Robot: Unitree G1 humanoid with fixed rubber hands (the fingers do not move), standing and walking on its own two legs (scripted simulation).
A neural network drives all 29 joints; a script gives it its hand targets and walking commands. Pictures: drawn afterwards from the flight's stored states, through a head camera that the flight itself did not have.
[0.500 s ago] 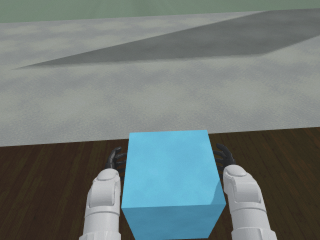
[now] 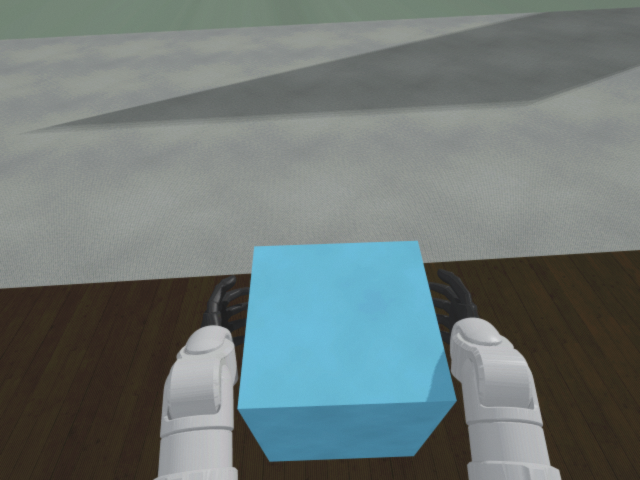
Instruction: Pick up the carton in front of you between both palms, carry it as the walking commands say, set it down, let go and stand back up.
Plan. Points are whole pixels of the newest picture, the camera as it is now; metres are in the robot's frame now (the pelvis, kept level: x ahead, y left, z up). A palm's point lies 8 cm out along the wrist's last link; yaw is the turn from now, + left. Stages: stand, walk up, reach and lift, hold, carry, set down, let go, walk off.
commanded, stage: carry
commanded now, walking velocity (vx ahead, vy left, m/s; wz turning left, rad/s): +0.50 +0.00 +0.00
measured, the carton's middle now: (339, 358) +0.30 +0.00 +0.00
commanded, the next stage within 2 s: none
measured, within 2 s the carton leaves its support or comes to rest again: neither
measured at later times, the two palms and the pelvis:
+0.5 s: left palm (232, 236) +0.46 +0.16 +0.09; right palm (428, 220) +0.47 -0.14 +0.10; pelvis +0.22 -0.01 +0.00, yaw +4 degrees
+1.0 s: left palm (237, 141) +0.79 +0.20 +0.07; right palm (377, 141) +0.76 -0.10 +0.08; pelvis +0.53 +0.07 +0.01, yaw -2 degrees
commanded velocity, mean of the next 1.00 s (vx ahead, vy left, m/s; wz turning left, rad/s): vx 0.50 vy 0.00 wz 0.00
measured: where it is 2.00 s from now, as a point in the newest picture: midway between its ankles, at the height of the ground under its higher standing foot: (322, 272)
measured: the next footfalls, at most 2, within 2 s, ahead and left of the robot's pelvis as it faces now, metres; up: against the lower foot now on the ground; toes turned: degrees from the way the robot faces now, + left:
right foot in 0.38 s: +0.22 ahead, -0.08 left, +0.00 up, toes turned -7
left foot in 0.76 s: +0.57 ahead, +0.13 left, +0.00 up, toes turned +12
